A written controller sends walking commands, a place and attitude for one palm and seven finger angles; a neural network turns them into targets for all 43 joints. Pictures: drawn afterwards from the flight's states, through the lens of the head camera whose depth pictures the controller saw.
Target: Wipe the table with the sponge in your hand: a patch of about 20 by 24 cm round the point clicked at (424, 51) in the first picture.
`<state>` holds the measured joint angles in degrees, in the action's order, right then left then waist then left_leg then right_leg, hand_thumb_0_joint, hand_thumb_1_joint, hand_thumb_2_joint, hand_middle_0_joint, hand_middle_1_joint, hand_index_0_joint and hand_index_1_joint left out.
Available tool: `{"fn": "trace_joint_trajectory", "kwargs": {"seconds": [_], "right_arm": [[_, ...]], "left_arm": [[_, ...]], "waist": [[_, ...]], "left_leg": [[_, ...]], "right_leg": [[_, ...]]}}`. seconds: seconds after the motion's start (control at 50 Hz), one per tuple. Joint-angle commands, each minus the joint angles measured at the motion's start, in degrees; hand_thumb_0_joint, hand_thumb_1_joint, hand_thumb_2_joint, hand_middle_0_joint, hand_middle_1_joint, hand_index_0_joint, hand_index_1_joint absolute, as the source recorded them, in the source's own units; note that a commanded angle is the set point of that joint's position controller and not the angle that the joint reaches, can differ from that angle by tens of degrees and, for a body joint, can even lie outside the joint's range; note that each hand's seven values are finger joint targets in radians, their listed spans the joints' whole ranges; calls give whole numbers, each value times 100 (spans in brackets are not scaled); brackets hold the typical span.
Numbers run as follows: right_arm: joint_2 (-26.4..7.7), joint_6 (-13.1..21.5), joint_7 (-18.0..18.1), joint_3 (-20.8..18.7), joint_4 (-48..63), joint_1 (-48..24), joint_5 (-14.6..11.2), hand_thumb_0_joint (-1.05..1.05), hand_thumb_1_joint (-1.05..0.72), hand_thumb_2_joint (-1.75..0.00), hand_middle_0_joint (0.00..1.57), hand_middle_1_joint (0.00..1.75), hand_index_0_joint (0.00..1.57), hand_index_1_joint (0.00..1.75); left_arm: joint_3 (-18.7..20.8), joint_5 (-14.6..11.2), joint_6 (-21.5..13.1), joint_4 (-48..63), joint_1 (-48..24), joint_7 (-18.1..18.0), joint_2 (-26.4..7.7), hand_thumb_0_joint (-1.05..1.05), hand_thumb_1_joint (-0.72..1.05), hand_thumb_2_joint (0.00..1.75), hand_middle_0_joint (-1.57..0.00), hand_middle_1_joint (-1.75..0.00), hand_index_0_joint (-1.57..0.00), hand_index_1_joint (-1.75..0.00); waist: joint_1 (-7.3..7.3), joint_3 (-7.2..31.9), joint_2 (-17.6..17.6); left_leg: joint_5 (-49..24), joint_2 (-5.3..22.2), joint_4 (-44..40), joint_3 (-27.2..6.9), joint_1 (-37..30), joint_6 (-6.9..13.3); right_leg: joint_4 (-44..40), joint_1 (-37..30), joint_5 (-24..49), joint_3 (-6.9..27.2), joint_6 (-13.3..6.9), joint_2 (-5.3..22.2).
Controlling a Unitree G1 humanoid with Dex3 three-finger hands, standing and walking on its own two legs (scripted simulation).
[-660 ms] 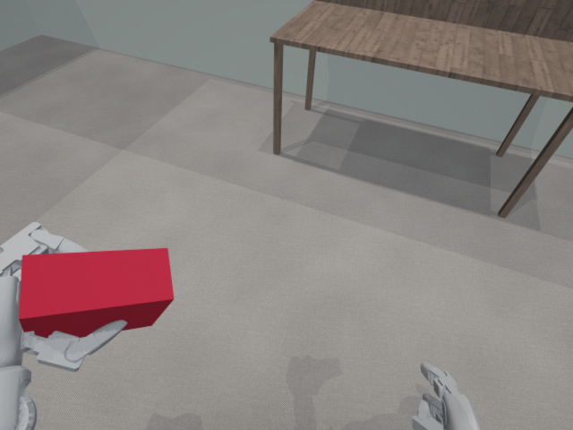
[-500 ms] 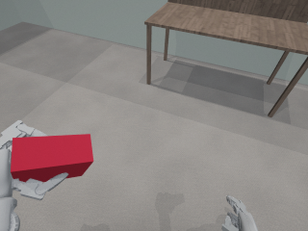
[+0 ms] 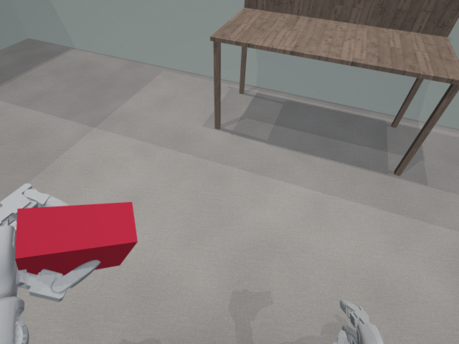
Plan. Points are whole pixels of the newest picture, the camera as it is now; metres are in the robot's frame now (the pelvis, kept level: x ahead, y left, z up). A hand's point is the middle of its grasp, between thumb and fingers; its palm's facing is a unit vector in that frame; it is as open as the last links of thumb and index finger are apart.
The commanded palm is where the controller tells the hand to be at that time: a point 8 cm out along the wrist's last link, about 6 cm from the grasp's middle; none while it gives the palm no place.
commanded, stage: walk to a spot facing it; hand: left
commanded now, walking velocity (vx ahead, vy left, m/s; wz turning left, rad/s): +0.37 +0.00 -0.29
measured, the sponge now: (94, 239) +0.22 +0.21 +0.13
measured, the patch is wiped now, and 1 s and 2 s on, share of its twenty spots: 0.00 0.00 0.00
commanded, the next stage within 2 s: none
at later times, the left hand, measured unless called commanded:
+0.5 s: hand (124, 169) +0.33 +0.20 +0.16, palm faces +0.33 -0.85 -0.41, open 9.9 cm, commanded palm +0.28 +0.23 +0.18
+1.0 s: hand (207, 116) +0.46 +0.08 +0.18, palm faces +0.24 -0.82 -0.51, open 9.9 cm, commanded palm +0.42 +0.13 +0.18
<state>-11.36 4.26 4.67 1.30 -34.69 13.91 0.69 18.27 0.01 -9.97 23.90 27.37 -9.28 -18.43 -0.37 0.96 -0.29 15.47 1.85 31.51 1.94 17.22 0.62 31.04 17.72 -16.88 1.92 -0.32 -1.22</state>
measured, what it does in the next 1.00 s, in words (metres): walks ahead: right foot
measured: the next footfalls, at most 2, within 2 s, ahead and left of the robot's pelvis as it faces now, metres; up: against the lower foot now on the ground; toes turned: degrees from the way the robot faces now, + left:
right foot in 0.70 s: +0.23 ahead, -0.19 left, +0.00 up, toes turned -20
left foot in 1.16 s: +0.41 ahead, +0.00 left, +0.00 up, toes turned +4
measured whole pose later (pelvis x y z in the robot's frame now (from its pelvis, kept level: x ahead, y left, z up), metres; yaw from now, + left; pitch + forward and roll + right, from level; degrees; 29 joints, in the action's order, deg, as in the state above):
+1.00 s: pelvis +0.22 -0.12 +0.00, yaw -8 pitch +0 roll +2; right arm -14.4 1.1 3.2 -2.5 -34.5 12.4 0.5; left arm 22.5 -0.8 -12.7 31.9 31.1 -8.6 -22.6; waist 1.0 -4.1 0.7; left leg 15.0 7.4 50.4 7.0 33.5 -1.3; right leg 29.1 12.5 -17.4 -11.7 -4.4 2.5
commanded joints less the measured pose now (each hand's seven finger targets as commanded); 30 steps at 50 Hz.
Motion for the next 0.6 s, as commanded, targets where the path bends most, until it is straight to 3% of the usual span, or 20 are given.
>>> {"fn": "trace_joint_trajectory", "kwargs": {"seconds": [0.0,0.02,0.06,0.08,0.1,0.12,0.14,0.16,0.18,0.24,0.3,0.32,0.34,0.36,0.38,0.4,0.42,0.44,0.5,0.58], "right_arm": [[-735,299,155,-270,841,-591,-7,0,-90,-90,20,30,20,30],[-722,315,158,-270,810,-556,-1,0,-90,-90,20,30,20,30],[-727,273,110,-253,846,-625,1,0,-90,-90,20,30,20,30],[-713,262,91,-244,854,-655,-7,0,-90,-90,20,30,20,30],[-713,250,77,-260,863,-641,-4,0,-90,-90,20,30,20,30],[-709,240,70,-286,894,-672,2,0,-90,-90,20,30,20,30],[-627,247,54,-252,871,-696,4,0,-90,-90,20,30,20,30],[-586,281,22,-225,857,-723,-26,0,-90,-90,20,30,20,30],[-593,294,-11,-209,844,-732,-16,0,-90,-90,20,30,20,30],[-546,190,-30,-152,848,-739,-17,0,-90,-90,20,30,20,30],[-533,140,35,-161,880,-612,17,0,-90,-90,20,30,20,30],[-659,151,81,-234,919,-531,-5,0,-90,-90,20,30,20,30],[-810,150,74,-277,965,-589,-25,0,-90,-90,20,30,20,30],[-701,170,49,-239,876,-622,-40,0,-90,-90,20,30,20,30],[-619,236,24,-226,839,-635,0,0,-90,-90,20,30,20,30],[-613,283,6,-250,789,-570,-17,0,-90,-90,20,30,20,30],[-611,331,-2,-278,767,-565,-48,0,-90,-90,20,30,20,30],[-674,361,-3,-320,719,-501,-44,0,-90,-90,20,30,20,30],[-681,388,-42,-340,742,-443,-34,0,-90,-90,20,30,20,30],[-656,404,-20,-336,816,-539,6,0,-90,-90,20,30,20,30]], "left_arm": [[543,5,-448,1494,-893,-144,-941,0,10,130,-120,-160,-120,-160],[605,3,-440,1400,-841,-134,-998,0,10,130,-120,-160,-120,-160],[462,27,-391,1282,-729,-94,-851,0,10,130,-120,-160,-120,-160],[490,30,-383,1258,-784,-92,-911,0,10,130,-120,-160,-120,-160],[457,26,-391,1275,-890,-82,-895,0,10,130,-120,-160,-120,-160],[497,28,-376,1250,-952,-69,-971,0,10,130,-120,-160,-120,-160],[547,18,-379,1241,-966,-77,-1077,0,10,130,-120,-160,-120,-160],[635,10,-409,1345,-1072,-124,-1218,0,10,130,-120,-160,-120,-160],[674,3,-450,1315,-1081,-149,-1229,0,10,130,-120,-160,-120,-160],[767,-18,-506,1509,-844,-139,-1270,0,10,130,-120,-160,-120,-160],[835,-99,-575,1639,-694,-146,-1214,0,10,130,-120,-160,-120,-160],[727,-121,-588,1673,-609,-129,-1084,0,10,130,-120,-160,-120,-160],[714,-151,-642,1855,-689,-133,-1060,0,10,130,-120,-160,-120,-160],[672,-79,-679,1656,-830,-122,-1082,0,10,130,-120,-160,-120,-160],[666,1,-639,1437,-858,-111,-1137,0,10,130,-120,-160,-120,-160],[557,10,-624,1428,-895,-82,-1038,0,10,130,-120,-160,-120,-160],[486,20,-630,1609,-1008,-64,-1016,0,10,130,-120,-160,-120,-160],[508,49,-597,1632,-906,-61,-1025,0,10,130,-120,-160,-120,-160],[514,61,-486,1681,-608,-30,-919,0,10,130,-120,-160,-120,-160],[811,-19,-472,1565,-397,-19,-1145,0,10,130,-120,-160,-120,-160]], "waist": [[128,244,-1095],[122,309,-1093],[93,138,-1182],[74,38,-954],[77,-32,-589],[64,-144,85],[26,-199,905],[18,-78,1205],[6,49,962],[-1,203,790],[128,521,266],[191,571,-303],[162,531,-1486],[225,208,-1847],[238,-250,-1563],[240,-414,-1195],[173,-275,-886],[134,-177,-835],[113,-42,-1270],[130,28,-1341]], "left_leg": [[2171,1339,-1486,-1567,-239,670],[2049,1414,-1428,-1589,-310,704],[2322,1269,-1273,-1037,425,570],[2369,1108,-1031,-741,699,451],[2309,806,-552,-387,891,287],[2181,449,219,2,1099,136],[1719,126,1068,320,1465,17],[1296,-4,1807,390,1671,-68],[1426,103,2005,119,1808,-88],[1231,286,1181,115,1200,-79],[120,125,-508,561,-770,-32],[102,523,-975,51,-1500,134],[243,1577,-1372,-1418,-2205,561],[1045,2349,-2005,-2449,-1745,917],[1393,2549,-2193,-2711,-1276,1155],[1043,2490,-2063,-2408,-1328,1219],[239,2330,-1793,-1942,-1678,1156],[-332,2188,-1690,-1401,-1768,1070],[-701,1765,-1678,-171,-1306,757],[-1204,1669,-1283,356,-1030,616]], "right_leg": [[653,406,-690,-408,-65,-73],[638,399,-702,-466,-51,-35],[275,-266,-743,-578,-88,4],[32,-478,-768,-487,-151,51],[-286,-503,-1110,-76,-307,211],[-733,-296,-1794,844,-584,621],[-1274,-426,-2121,2050,-920,1220],[-1600,-796,-1676,2947,-1262,1763],[-1592,-1045,-1382,3067,-1480,1965],[-1249,-986,-132,2086,-1381,1658],[-377,-242,15,904,-761,901],[442,305,-35,515,-488,584],[1674,1443,-730,-94,-165,39],[2798,1882,-1620,-352,-74,96],[3288,2173,-1375,-110,-70,402],[3409,2427,-1136,-114,-29,566],[3232,2552,-1032,-222,12,624],[3078,2499,-837,-407,77,640],[2270,1694,-285,-876,121,630],[733,532,-49,-1426,107,322]]}}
